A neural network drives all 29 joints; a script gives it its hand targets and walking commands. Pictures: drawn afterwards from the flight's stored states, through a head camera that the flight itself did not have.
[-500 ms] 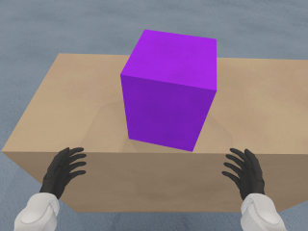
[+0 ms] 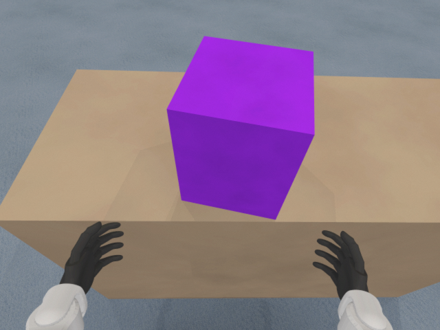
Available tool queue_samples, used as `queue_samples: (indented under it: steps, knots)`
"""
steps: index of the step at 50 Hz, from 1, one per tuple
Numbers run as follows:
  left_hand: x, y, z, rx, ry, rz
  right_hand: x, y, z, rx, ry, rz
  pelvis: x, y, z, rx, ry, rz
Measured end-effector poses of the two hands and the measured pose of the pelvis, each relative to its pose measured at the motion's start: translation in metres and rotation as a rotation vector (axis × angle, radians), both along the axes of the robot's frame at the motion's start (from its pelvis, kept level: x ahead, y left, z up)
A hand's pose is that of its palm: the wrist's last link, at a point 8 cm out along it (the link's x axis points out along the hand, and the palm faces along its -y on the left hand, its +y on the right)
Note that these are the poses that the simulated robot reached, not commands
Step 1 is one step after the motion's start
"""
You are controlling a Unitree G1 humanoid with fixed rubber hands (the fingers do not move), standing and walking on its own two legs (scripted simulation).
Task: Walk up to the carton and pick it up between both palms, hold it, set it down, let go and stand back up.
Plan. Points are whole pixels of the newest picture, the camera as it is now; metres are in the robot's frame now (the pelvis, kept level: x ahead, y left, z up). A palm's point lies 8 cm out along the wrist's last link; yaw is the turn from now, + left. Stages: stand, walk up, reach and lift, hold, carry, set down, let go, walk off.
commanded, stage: set down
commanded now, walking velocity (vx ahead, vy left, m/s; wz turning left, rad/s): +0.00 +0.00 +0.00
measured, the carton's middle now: (241, 132) +0.43 +0.00 +0.10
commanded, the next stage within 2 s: let go in 0.94 s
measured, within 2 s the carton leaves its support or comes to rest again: neither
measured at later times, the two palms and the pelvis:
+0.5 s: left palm (94, 291) +0.17 +0.24 -0.02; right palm (348, 312) +0.15 -0.19 -0.04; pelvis +0.00 -0.01 +0.00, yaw +0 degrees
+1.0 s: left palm (100, 300) +0.16 +0.24 -0.06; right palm (347, 320) +0.14 -0.20 -0.08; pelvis +0.01 -0.01 +0.00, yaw +0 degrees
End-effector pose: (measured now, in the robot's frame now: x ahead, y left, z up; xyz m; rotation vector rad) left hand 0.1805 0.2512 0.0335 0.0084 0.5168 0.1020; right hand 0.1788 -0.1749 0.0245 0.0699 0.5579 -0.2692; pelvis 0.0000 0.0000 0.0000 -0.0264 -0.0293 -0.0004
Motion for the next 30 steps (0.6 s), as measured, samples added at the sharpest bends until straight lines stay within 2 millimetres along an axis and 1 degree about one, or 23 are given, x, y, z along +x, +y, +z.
queue_samples:
  steps: [7, 22, 30]
  knots:
    - [-0.001, -0.004, -0.012, 0.009, 0.043, -0.005, -0.004, -0.003, -0.017, -0.014, 0.026, 0.003, 0.003, 0.000, 0.000, 0.000, 0.005, 0.000]
    - [-0.011, -0.006, -0.046, 0.054, 0.178, 0.011, -0.028, -0.013, -0.054, -0.043, 0.116, 0.033, 0.004, -0.005, -0.001, 0.006, 0.005, 0.000]
    - [-0.011, -0.011, -0.063, 0.073, 0.242, 0.004, -0.032, -0.018, -0.073, -0.057, 0.160, 0.065, 0.004, -0.010, -0.002, 0.012, 0.006, 0.000]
